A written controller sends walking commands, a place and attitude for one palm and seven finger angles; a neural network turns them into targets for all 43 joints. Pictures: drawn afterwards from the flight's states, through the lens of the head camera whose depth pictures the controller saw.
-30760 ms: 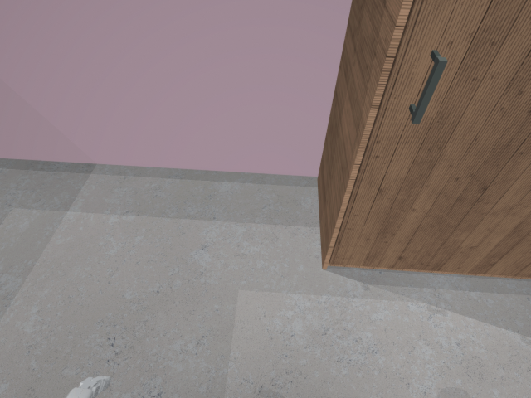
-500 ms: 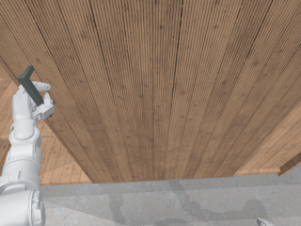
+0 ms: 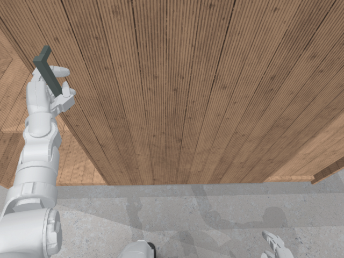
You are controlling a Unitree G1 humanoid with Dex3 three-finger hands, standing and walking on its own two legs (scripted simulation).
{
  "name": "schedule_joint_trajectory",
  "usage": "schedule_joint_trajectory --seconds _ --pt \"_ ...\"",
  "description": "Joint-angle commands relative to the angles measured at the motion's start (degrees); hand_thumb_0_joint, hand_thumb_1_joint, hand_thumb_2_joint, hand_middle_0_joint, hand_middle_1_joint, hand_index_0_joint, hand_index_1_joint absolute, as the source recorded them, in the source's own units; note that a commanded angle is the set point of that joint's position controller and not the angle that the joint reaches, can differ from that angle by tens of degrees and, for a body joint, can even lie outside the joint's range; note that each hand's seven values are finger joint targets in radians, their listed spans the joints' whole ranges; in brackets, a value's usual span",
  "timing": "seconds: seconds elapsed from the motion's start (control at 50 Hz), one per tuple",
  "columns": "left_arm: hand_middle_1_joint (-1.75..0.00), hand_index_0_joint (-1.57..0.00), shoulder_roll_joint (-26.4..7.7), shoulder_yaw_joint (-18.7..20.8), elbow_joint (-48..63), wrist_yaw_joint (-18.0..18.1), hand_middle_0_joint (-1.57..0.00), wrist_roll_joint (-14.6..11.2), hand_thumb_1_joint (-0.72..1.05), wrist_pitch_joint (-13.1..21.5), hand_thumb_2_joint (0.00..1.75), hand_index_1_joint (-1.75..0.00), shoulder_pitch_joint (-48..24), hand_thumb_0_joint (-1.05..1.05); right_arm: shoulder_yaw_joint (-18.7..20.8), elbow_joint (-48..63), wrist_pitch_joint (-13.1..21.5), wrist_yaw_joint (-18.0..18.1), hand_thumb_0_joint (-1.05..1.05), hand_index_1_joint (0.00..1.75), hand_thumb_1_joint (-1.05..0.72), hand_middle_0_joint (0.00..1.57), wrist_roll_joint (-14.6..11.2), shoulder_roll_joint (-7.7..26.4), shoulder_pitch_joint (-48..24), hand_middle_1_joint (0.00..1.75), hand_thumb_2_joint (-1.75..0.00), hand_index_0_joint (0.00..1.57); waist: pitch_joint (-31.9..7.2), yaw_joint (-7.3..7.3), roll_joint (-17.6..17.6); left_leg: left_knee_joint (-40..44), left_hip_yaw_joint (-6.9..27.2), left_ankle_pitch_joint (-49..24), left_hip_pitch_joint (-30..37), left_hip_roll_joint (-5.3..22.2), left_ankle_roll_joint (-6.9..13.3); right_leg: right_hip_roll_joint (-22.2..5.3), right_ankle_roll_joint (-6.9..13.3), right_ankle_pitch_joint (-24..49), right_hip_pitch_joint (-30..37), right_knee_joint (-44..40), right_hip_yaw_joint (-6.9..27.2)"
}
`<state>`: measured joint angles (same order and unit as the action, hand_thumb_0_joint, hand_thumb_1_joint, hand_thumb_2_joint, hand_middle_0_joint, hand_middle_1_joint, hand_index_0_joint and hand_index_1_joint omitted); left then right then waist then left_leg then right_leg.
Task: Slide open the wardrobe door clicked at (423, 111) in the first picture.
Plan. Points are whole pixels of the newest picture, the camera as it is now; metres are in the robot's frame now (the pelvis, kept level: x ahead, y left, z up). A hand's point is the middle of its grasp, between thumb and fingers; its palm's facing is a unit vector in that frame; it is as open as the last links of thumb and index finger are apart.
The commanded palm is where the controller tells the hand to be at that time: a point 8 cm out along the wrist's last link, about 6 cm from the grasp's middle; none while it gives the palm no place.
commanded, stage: stop walking and hold the door there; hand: left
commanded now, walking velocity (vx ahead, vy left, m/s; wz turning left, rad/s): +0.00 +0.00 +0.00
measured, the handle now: (56, 80) +0.46 +0.31 +0.12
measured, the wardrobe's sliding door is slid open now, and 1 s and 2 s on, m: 0.55 0.54 0.54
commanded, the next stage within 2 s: loosen the grip on the handle in 0.44 s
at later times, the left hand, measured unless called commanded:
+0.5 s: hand (70, 98) +0.42 +0.27 +0.10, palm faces +0.38 -0.90 -0.20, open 5.5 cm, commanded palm +0.38 +0.29 +0.09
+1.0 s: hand (60, 96) +0.42 +0.29 +0.10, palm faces +0.40 -0.89 -0.20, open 12.7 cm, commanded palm +0.38 +0.33 +0.11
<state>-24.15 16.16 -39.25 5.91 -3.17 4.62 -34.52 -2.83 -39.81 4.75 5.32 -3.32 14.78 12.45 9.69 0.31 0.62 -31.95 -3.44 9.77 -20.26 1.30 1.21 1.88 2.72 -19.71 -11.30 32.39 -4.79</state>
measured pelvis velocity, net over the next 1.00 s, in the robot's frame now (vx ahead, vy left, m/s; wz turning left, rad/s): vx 0.00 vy -0.01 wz -0.02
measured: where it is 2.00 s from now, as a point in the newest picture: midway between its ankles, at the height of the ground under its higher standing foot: outside the picture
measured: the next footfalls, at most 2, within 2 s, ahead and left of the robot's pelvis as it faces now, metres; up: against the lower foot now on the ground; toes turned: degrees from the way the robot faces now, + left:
none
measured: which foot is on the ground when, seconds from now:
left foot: down 0.00-1.00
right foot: down 0.00-1.00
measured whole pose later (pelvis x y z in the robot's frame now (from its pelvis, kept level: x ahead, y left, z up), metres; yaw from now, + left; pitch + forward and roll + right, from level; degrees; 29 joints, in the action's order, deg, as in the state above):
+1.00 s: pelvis +0.00 -0.01 -0.01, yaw -1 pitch +5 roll -1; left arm -29.2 23.9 -45.5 1.4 -0.4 1.3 -33.9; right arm 0.6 -42.2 3.9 3.7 -1.3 15.6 18.8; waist -0.7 -2.8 0.2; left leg -36.7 -3.3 12.0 -29.7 2.8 0.9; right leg 1.5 2.1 -21.2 -20.6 36.6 -4.9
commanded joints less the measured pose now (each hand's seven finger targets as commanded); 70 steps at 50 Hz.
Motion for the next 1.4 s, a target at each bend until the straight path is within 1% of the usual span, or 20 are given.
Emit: schedule_joint_trajectory --seconds 0.0,0.04,0.3,0.5,0.52,0.54,0.56,0.58,0.62,0.66,0.7,0.8,0.9,0.92,0.98,1.02,1.08,1.16,1.22,1.38 --pt "-1.4 -0.45 -8.4 -4.4 14.8 -0.9 -0.45 0.5 0.9 6.4 0.9 -1.4 -21.8 0.0 3.3 7.2 2.3 0.6 0.0 0.3 -0.9 0.2 1.1 8.3 -1.0 0.3 -0.9 0.2 -26.9 -1.34 -14.8 10.1 18.7 -15.0 16.8 15.9 6.3 -3.7 -2.8 -3.3 -1.8 2.4 6.0" --pt "-1.4 -0.45 -7.9 -4.9 16.2 -0.6 -0.45 0.9 0.9 6.7 0.9 -1.4 -21.5 0.0 3.4 6.7 3.0 0.9 0.0 0.3 -0.9 0.2 1.8 8.3 -0.4 0.3 -0.9 0.2 -23.8 -1.41 -13.8 14.4 21.6 -6.6 15.7 16.9 7.0 -3.1 -2.5 -8.6 -3.4 3.3 6.0" --pt "-1.4 -0.45 -7.3 -6.5 11.0 -0.7 -0.45 0.3 0.9 5.1 0.9 -1.4 -21.0 0.0 3.8 6.5 2.7 1.2 0.0 0.3 -0.9 0.2 1.0 9.3 0.6 0.3 -0.9 0.2 -27.2 -1.58 -6.7 7.4 8.5 -5.9 13.5 10.0 1.0 -6.4 -1.9 7.3 2.1 -8.8 7.4" --pt "-1.4 -0.45 -9.6 -4.3 7.0 -0.8 -0.45 0.6 0.9 5.7 0.9 -1.4 -17.5 0.0 3.8 5.3 1.5 1.6 0.0 0.3 -0.9 0.2 0.8 9.2 1.5 0.3 -0.9 0.2 -27.1 -1.47 -4.2 4.7 7.8 -14.8 14.0 9.9 1.1 -7.3 -2.2 16.2 1.6 -7.7 7.9" --pt "-1.4 -0.45 -47.4 24.1 22.6 2.1 -0.45 10.6 0.9 10.4 0.9 -1.4 -53.6 0.0 3.9 8.6 4.1 -0.1 0.0 0.3 -0.9 0.2 0.3 8.6 4.7 0.3 -0.9 0.2 -26.7 -1.45 -15.4 9.2 8.3 1.2 13.1 5.3 1.9 -4.6 -3.3 -1.3 0.1 -7.0 9.9" --pt "-1.4 -0.45 -30.1 11.7 -5.2 -2.6 -0.45 13.4 0.78 1.2 0.84 -1.4 -43.3 0.0 7.2 0.7 4.2 -1.0 0.0 0.3 -0.9 0.2 5.0 8.7 6.9 0.3 -0.9 0.2 -30.4 -4.62 0.1 3.4 2.6 -14.0 11.7 0.1 1.6 -2.3 -0.3 20.9 -6.4 -4.2 4.5" --pt "-1.4 -0.45 -19.1 9.2 -3.5 -2.7 -0.45 6.0 0.66 0.2 0.78 -1.4 -31.1 0.0 7.3 3.1 3.7 -2.2 0.0 0.3 -0.9 0.2 3.5 10.5 8.7 0.3 -0.9 0.2 -26.1 -5.77 9.8 1.6 3.1 -17.5 11.9 0.2 2.6 0.2 -2.0 26.3 -7.6 -4.7 2.2" --pt "-1.4 -0.45 -23.6 15.3 -4.1 -3.4 -0.45 6.8 0.54 -0.6 0.73 -1.4 -24.4 0.0 7.6 3.3 3.8 -2.9 0.0 0.3 -0.9 0.2 4.0 11.9 9.0 0.3 -0.9 0.2 -27.6 -4.36 10.1 1.6 3.4 -16.8 12.5 0.6 2.4 -0.6 -2.6 26.2 -8.6 -4.3 3.4" --pt "-1.4 -0.45 -20.8 13.2 0.5 -3.7 -0.45 3.7 0.3 0.4 0.61 -1.4 -23.6 0.0 6.8 5.4 3.5 -2.4 0.0 0.3 -0.9 0.2 3.8 10.1 4.7 0.3 -0.9 0.2 -27.0 -2.28 -0.2 0.2 3.0 -13.7 13.1 -0.8 2.3 -1.4 -2.2 25.3 -6.8 -3.9 5.2" --pt "-1.4 -0.45 -18.6 8.0 2.6 -3.5 -0.45 5.4 0.05 0.4 0.49 -1.4 -26.1 0.0 6.4 4.3 3.0 -3.3 0.0 0.3 -0.9 0.2 3.4 8.9 5.1 0.3 -0.9 0.2 -26.8 -2.68 -11.4 -0.5 2.8 -7.7 13.5 -1.0 1.3 -1.4 -1.0 15.6 -11.4 -3.7 5.8" --pt "-1.4 -0.45 -17.3 4.7 4.4 -3.2 -0.45 7.1 -0.19 0.2 0.37 -1.4 -26.1 0.0 6.2 5.4 2.6 -3.5 0.0 0.3 -0.9 0.2 3.1 8.9 4.7 0.3 -0.9 0.2 -24.3 -3.55 -14.3 -0.2 3.8 0.0 11.4 -0.7 1.3 -1.0 -0.6 7.3 -15.4 -4.0 5.3" --pt "-1.33 -0.4 -19.3 8.4 3.1 -4.4 -0.4 1.1 -0.55 0.1 0.2 -1.33 -23.0 0.0 6.5 5.5 1.8 -1.9 0.0 0.3 -0.9 0.2 2.0 9.8 4.8 0.3 -0.9 0.2 -24.2 -3.58 2.0 -0.9 3.7 4.4 4.0 -0.8 1.9 -1.8 -2.7 3.5 -11.8 -5.6 7.4" --pt "-1.25 -0.33 -19.3 7.1 3.7 -3.2 -0.33 2.6 -0.55 0.0 0.2 -1.25 -23.0 0.0 6.6 4.1 1.8 -1.4 0.0 0.3 -0.9 0.2 2.0 9.7 5.7 0.3 -0.9 0.2 -23.9 -3.6 -3.7 -1.5 4.2 4.6 5.4 -0.5 1.9 -1.2 -2.3 2.5 -15.5 -4.4 6.8" --pt "-1.23 -0.32 -27.7 13.2 6.9 -2.5 -0.32 3.3 -0.55 0.2 0.2 -1.23 -23.6 0.0 6.5 4.4 1.8 -0.9 0.0 0.3 -0.9 0.2 2.2 10.4 5.7 0.3 -0.9 0.2 -26.6 -2.08 -5.1 -1.6 4.2 2.6 5.6 -0.5 2.0 -1.3 -2.0 4.1 -12.6 -4.0 7.3" --pt "-1.18 -0.28 -22.2 9.1 4.0 -3.1 -0.28 2.3 -0.55 -1.7 0.2 -1.18 -22.1 0.0 6.0 3.7 1.3 -0.5 0.0 0.3 -0.9 0.2 1.9 9.4 5.9 0.3 -0.9 0.2 -24.7 -3.51 -3.5 -1.8 3.8 2.0 4.7 -0.5 1.9 -1.4 -2.6 6.0 -12.5 -4.3 7.3" --pt "-1.15 -0.25 -24.6 12.0 4.8 -3.4 -0.25 1.4 -0.55 -1.7 0.2 -1.15 -20.4 0.0 6.1 3.5 1.5 0.1 0.0 0.3 -0.9 0.2 2.0 9.8 6.2 0.3 -0.9 0.2 -25.1 -3.08 -2.1 -2.0 4.0 0.2 4.8 -0.3 2.0 -1.2 -2.5 8.1 -11.7 -4.0 6.9" --pt "-1.15 -0.25 -21.7 10.4 8.7 -3.6 -0.25 0.9 -0.55 -2.1 0.2 -1.15 -17.6 0.0 6.5 3.6 1.8 -0.1 0.0 0.3 -0.9 0.2 1.8 9.4 6.6 0.3 -0.9 0.2 -29.0 -2.23 -4.8 -2.0 4.0 -3.8 8.6 -0.2 1.7 -0.7 -2.3 11.9 -11.1 -3.0 6.0" --pt "-1.15 -0.25 -19.0 8.8 11.2 -2.5 -0.25 0.7 -0.55 -2.7 0.2 -1.15 -16.3 0.0 6.3 3.3 2.1 0.1 0.0 0.3 -0.9 0.2 1.8 9.3 6.2 0.3 -0.9 0.2 -26.6 -3.16 -3.5 -1.5 4.7 -4.4 9.6 0.3 1.8 0.1 -2.3 11.3 -13.2 -2.9 4.4" --pt "-1.15 -0.25 -26.3 14.2 9.8 -1.4 -0.25 1.4 -0.55 -2.9 0.2 -1.15 -17.7 0.0 5.9 2.7 1.9 0.8 0.0 0.3 -0.9 0.2 2.1 9.9 6.4 0.3 -0.9 0.2 -25.1 -2.72 -2.7 -1.4 4.6 -3.7 7.2 0.0 2.0 0.1 -2.4 10.8 -12.4 -3.2 4.7" --pt "-1.15 -0.25 -28.3 16.6 8.3 -2.9 -0.25 1.6 -0.55 -3.1 0.2 -1.15 -14.0 0.0 5.3 3.9 1.3 1.3 0.0 0.3 -0.9 0.2 2.3 9.1 5.4 0.3 -0.9 0.2 -27.0 -1.6 -4.4 -1.4 3.7 -6.1 7.5 -0.2 1.6 -0.1 -2.4 13.6 -10.0 -2.7 4.6"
